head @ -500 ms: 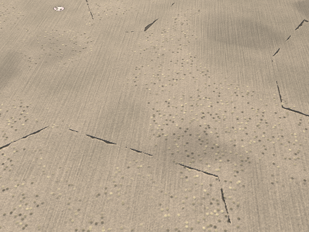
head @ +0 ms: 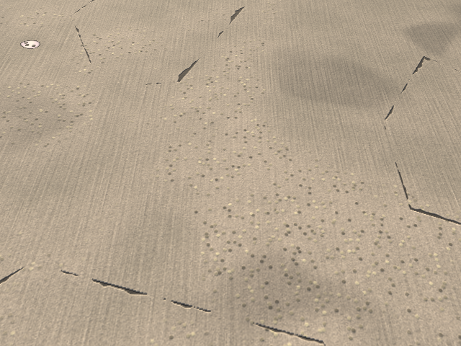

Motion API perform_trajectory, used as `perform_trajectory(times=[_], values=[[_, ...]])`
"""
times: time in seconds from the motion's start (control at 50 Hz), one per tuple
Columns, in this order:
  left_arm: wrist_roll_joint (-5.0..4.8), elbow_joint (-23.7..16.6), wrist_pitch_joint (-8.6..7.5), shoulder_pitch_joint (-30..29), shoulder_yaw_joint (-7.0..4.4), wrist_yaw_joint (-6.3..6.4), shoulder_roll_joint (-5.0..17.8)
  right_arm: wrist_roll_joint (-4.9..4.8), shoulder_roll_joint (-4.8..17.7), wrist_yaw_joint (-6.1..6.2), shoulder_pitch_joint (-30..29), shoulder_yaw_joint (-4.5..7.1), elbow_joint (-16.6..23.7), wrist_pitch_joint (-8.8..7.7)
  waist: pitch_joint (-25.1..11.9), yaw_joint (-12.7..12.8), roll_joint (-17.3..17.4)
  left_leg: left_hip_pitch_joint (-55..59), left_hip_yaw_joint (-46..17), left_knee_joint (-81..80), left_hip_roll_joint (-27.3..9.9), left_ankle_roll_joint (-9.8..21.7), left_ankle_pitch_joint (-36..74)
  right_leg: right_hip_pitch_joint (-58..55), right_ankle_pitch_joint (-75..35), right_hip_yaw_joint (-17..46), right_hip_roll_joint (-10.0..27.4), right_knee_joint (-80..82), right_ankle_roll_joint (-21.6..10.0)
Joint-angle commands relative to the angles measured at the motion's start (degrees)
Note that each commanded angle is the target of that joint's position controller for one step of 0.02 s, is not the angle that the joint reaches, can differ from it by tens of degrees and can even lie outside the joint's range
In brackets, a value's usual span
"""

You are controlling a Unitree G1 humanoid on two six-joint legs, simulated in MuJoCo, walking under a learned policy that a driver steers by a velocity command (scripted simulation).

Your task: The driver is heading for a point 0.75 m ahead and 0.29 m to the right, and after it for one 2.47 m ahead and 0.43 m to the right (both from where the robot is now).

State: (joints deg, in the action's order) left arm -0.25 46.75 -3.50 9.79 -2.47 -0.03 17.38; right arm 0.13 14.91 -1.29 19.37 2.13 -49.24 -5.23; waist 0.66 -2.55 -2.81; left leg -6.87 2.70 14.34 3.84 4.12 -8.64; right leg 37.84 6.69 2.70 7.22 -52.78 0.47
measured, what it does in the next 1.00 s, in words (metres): walks ahead: right foot, then left foot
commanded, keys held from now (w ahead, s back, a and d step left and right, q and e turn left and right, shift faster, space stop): w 0.44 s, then w+e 0.56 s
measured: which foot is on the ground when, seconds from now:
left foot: down 0.00-0.26, up 0.28-0.76, down 0.78-1.00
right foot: up 0.00-0.24, down 0.26-0.80, up 0.82-1.00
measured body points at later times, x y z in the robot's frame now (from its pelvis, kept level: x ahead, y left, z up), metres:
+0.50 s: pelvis +0.27 -0.07 +0.00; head +0.29 -0.09 +0.45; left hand +0.33 +0.20 -0.12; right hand +0.39 -0.35 -0.12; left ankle +0.32 +0.10 -0.67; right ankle +0.28 -0.15 -0.75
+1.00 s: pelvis +0.53 -0.03 +0.00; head +0.56 -0.03 +0.44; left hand +0.70 +0.23 -0.13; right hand +0.56 -0.32 -0.12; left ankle +0.57 +0.07 -0.75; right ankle +0.50 -0.18 -0.67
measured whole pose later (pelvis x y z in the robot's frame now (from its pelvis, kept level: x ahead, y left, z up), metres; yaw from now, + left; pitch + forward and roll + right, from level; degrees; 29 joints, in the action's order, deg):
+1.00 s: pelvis +0.53 -0.03 +0.00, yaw -15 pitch +1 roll +2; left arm -1.8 46.2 -1.5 15.3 -4.6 0.6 18.1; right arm 0.6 14.7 -0.7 13.0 3.4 -48.4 -6.0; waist 1.7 -1.0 -2.9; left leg -11.0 6.3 19.6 0.7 1.7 -9.3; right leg 32.7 16.7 3.1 4.8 -64.0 -1.0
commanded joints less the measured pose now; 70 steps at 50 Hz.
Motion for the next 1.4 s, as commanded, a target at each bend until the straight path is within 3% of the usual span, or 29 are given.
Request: perform_trajectory(times=[0.02,0.18,0.22,0.26,0.28,0.3,0.32,0.34,0.38,0.52,0.68,0.74,0.78,0.8,0.82,0.84,0.86,0.88,0.92,1.12,1.2,1.24,1.26,1.28,1.3,1.32,1.34,1.36,1.4], values=[[0.08,-3.6,-0.73,-2.7,-0.22,-0.30,1.8,-0.32,9.3,0.86,-1.8,2.02,2.9,-0.57,1.4,0.8,6.2,-0.4,-8.1,-7.9,-14.3,8.1,11.2,0.5,-9.0,-0.3,0.1,9.6,0.5],[-0.66,-7.8,-2.03,-12.7,0.07,-2.53,2.6,-1.28,11.2,1.63,3.4,2.70,-1.2,1.36,3.7,-1.2,6.5,10.4,-8.4,-3.1,-18.8,6.5,13.0,-0.5,-6.1,-1.2,-2.7,22.9,-2.5],[-0.58,-7.0,-2.27,-9.1,-0.56,-2.73,4.1,-1.30,12.0,1.83,2.2,3.00,-1.3,1.89,1.4,1.2,7.5,11.8,-8.1,1.3,-18.8,5.4,22.2,-7.0,-2.5,-2.8,-4.5,24.2,-4.1],[-0.28,-2.4,-2.26,6.0,-2.93,-1.98,8.5,-0.75,10.4,2.01,1.1,2.26,-0.6,2.41,-8.6,8.3,5.8,5.4,-3.9,19.6,-13.6,2.5,31.0,-29.9,-4.3,-3.7,-5.4,24.7,-7.3],[0.69,-1.1,-1.99,14.2,-4.25,-1.48,13.9,0.19,5.9,1.77,5.3,0.64,1.2,1.67,-17.8,8.6,-3.7,-13.7,-0.7,40.8,-7.3,-0.9,12.8,-52.1,-2.7,15.2,8.2,23.6,-14.0],[0.01,-0.2,-1.57,16.5,-4.04,-1.74,13.5,-0.05,2.3,1.42,8.7,-0.49,0.3,0.37,-22.6,7.8,-13.5,-28.7,-5.7,53.8,0.2,-2.8,-24.7,-61.2,7.5,36.4,15.1,32.3,-19.2],[-0.54,-0.6,-1.62,14.2,-2.68,-1.67,9.0,-1.71,8.5,0.96,3.8,1.07,0.9,-0.62,-16.2,8.9,-7.8,-35.0,-10.1,59.4,-3.3,-1.9,-24.2,-56.6,14.2,33.9,13.5,35.0,-16.8],[-0.56,-1.5,-1.63,9.4,-2.16,-1.53,7.6,-2.60,10.0,0.80,-0.7,1.49,2.4,-1.18,-8.8,7.6,-5.0,-37.0,-8.1,58.6,-6.4,-1.1,-18.5,-48.4,12.1,26.3,11.9,36.5,-14.8],[0.40,-2.5,-1.85,3.2,-1.33,-1.72,4.8,-1.24,9.0,1.27,-3.4,1.79,2.8,-0.84,-2.5,4.3,-1.1,-32.2,-6.8,52.8,-10.7,-1.7,-9.7,-34.9,3.0,16.7,7.7,40.2,-13.3],[-0.05,0.4,-2.36,6.3,-1.91,-0.79,6.6,0.31,5.5,1.90,-9.1,1.50,5.5,0.92,1.0,3.0,0.1,-32.0,-6.0,36.3,-11.8,-5.6,3.9,-28.9,-9.3,7.5,4.1,45.9,-14.5],[-1.31,3.4,-0.47,13.6,-2.51,0.75,7.9,-0.92,4.9,-0.05,-23.1,0.96,9.8,-1.08,2.9,6.9,-1.0,-26.2,-6.0,14.7,-7.0,-6.0,12.9,-33.2,-5.1,9.0,4.1,41.1,-12.0],[-1.23,3.2,0.27,12.6,-3.23,1.26,8.9,-1.00,7.5,-0.28,-20.3,1.83,9.5,-1.78,1.6,4.3,-2.8,-19.9,-6.3,12.0,-6.3,-4.4,7.4,-35.2,-6.8,12.3,5.6,36.3,-10.5],[-0.73,2.3,0.53,11.5,-2.54,1.14,6.6,-0.49,11.0,0.41,-8.4,3.63,6.5,-2.16,-5.8,-1.5,-1.6,-1.8,-6.0,10.7,-7.1,-1.2,5.8,-31.1,-12.3,9.9,0.7,22.8,-7.9],[0.57,0.3,0.53,11.4,-1.23,1.04,2.7,0.30,14.8,0.94,1.2,4.63,5.5,-2.04,-15.6,-4.9,5.7,14.5,-16.3,12.6,-17.7,2.1,4.1,-21.4,0.5,5.9,-4.5,5.1,-5.7],[-0.91,-1.2,-0.54,19.7,0.17,0.80,-2.5,0.23,18.0,0.60,3.0,5.36,4.2,-1.11,-21.7,-0.5,23.8,30.5,-40.9,6.5,-29.5,10.3,-7.1,-0.5,27.8,1.5,-11.4,-12.5,-2.8],[-2.19,-0.2,-0.76,17.1,-1.29,0.94,4.3,0.01,11.5,0.49,1.5,3.86,5.3,-1.05,-17.3,-2.1,16.3,26.0,-42.9,2.7,-27.8,8.9,-17.5,5.1,26.6,6.4,-7.4,-19.4,-2.8],[-2.58,-1.4,-0.62,11.6,-2.39,1.00,7.5,-0.18,8.3,0.61,-1.9,2.93,5.8,-1.15,-9.7,-2.4,11.4,18.5,-33.2,1.7,-25.5,6.3,-16.4,6.5,21.2,5.6,-5.2,-20.0,-3.1],[-2.22,-1.6,-0.26,9.8,-2.51,1.21,6.8,0.05,7.3,0.51,-5.6,2.48,6.0,-1.14,-5.8,-0.6,7.9,11.2,-26.4,0.4,-23.0,5.2,-9.9,4.1,16.6,4.4,-2.8,-18.7,-2.7],[-1.55,-2.1,0.65,9.7,-2.83,0.85,4.7,0.64,5.4,0.55,-9.0,2.07,5.4,-1.24,-1.8,1.9,10.0,2.4,-17.3,-2.9,-19.8,4.7,-2.3,-0.4,11.5,4.4,0.1,-14.7,-2.1],[-0.33,-8.6,2.05,-1.1,-1.92,-1.53,0.7,0.14,10.3,2.57,-9.7,3.85,3.1,0.07,1.1,1.1,6.7,-0.7,5.7,-2.7,-17.3,5.0,28.4,-5.6,-7.8,-3.2,-1.7,10.3,0.0],[-0.10,-11.3,3.00,-2.7,-2.99,-2.88,3.2,-1.93,12.4,2.97,-9.4,4.64,2.7,1.66,-0.7,1.9,8.0,5.4,6.5,4.3,-19.8,3.2,31.6,-8.5,-2.4,-4.6,-3.7,16.1,-2.6],[0.13,-10.5,3.26,3.4,-4.47,-2.96,5.8,-2.92,12.9,3.18,-11.0,5.03,3.3,2.41,-3.8,5.7,7.7,5.7,7.6,15.4,-18.8,1.2,37.2,-16.5,-0.7,-6.8,-7.0,20.7,-5.2],[0.20,-8.6,3.17,9.8,-5.97,-2.21,8.7,-2.60,11.2,3.03,-9.9,4.52,3.2,2.64,-7.2,8.5,4.4,2.6,8.9,26.5,-15.3,-1.3,32.5,-26.0,-7.4,-6.7,-9.4,25.4,-7.2],[0.21,-9.0,3.40,12.5,-7.42,-0.59,14.9,0.43,7.7,2.56,-6.3,3.20,4.2,2.54,-11.3,7.6,-8.1,-11.4,9.7,44.3,-10.8,-5.5,3.8,-39.7,-34.3,8.3,1.7,24.8,-11.6],[1.45,-12.0,3.05,8.4,-6.84,-0.40,18.1,2.28,4.4,1.90,-1.2,1.78,5.5,2.16,-19.2,1.9,-14.5,-27.3,1.3,61.9,-0.7,-8.8,-35.0,-51.1,-46.7,32.9,14.4,24.7,-24.7],[1.05,-13.2,2.75,8.0,-6.01,-1.33,14.0,0.19,9.2,1.44,-3.8,2.66,4.9,2.17,-24.3,6.0,-5.1,-29.3,-7.9,65.6,-2.7,-7.9,-31.3,-49.5,-33.1,32.5,13.9,29.2,-25.1],[0.43,-13.5,2.29,4.6,-5.34,-1.55,11.7,-1.34,10.0,1.55,-8.0,2.93,6.2,2.38,-17.2,5.3,-2.6,-32.2,-7.4,63.8,-4.5,-6.7,-25.6,-43.6,-23.0,26.6,11.1,31.0,-21.9],[-0.62,-13.2,2.38,1.9,-4.84,-1.24,9.7,-0.70,9.3,2.31,-9.4,2.94,5.8,2.83,-11.4,3.8,1.2,-32.4,-7.2,59.3,-6.7,-6.6,-21.1,-36.7,-14.9,21.9,7.5,32.2,-18.0],[0.03,-14.0,3.11,-1.5,-4.20,-0.34,8.2,0.35,10.1,3.29,-9.9,3.40,5.9,4.13,-7.4,1.4,-0.9,-26.6,-7.2,53.4,-7.5,-6.7,-15.7,-25.2,-10.0,17.9,3.8,34.6,-15.3]])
